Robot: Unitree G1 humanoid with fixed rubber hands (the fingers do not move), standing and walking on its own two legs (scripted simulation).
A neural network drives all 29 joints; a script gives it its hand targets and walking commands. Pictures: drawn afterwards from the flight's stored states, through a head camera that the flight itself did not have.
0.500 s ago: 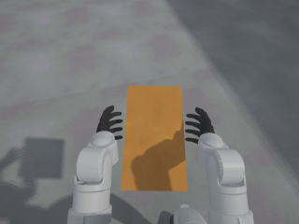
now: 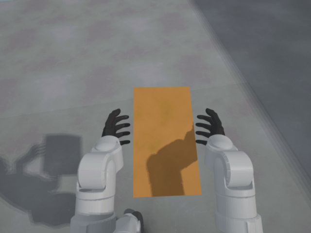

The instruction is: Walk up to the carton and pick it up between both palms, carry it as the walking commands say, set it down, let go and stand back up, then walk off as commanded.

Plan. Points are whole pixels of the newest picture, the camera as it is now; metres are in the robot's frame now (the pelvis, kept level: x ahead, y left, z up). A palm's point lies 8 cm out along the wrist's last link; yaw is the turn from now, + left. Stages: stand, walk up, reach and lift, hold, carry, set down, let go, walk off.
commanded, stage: carry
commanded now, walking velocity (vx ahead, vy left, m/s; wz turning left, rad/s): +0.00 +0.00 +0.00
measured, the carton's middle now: (162, 142) +0.35 +0.00 -0.02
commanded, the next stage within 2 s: none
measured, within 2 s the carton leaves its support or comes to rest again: neither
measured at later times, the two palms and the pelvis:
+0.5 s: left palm (122, 75) +0.52 +0.12 +0.08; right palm (202, 77) +0.51 -0.12 +0.08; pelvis +0.21 +0.01 -0.01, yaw -2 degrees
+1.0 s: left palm (128, 66) +0.56 +0.10 +0.08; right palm (205, 65) +0.56 -0.13 +0.08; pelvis +0.26 -0.02 +0.00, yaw +0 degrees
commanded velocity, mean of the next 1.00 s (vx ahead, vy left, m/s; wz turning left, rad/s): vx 0.00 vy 0.00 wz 0.00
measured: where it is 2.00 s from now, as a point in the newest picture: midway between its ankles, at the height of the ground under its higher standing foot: (166, 212)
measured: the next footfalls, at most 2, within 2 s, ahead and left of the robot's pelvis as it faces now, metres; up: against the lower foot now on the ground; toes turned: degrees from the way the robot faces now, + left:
left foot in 0.08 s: +0.25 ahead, +0.11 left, +0.00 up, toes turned +6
right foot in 0.28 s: +0.16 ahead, -0.10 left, +0.01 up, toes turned -9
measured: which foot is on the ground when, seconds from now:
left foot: up 0.00-0.06, down 0.08-1.00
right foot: down 0.00-0.10, up 0.12-0.26, down 0.28-1.00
